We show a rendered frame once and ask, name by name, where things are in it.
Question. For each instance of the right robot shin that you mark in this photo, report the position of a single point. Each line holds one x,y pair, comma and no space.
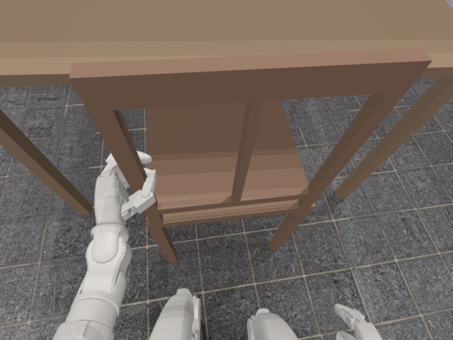
262,310

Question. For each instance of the table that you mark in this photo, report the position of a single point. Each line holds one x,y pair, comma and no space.
40,39

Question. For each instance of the chair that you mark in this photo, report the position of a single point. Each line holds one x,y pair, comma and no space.
218,134

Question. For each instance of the left robot hand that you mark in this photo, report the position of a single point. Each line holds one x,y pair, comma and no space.
111,191

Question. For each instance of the right robot hand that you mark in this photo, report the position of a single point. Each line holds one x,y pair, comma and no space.
355,320

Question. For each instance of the robot right thigh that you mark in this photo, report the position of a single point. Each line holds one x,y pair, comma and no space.
269,326

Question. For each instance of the left robot forearm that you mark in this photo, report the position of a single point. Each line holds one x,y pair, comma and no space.
97,304

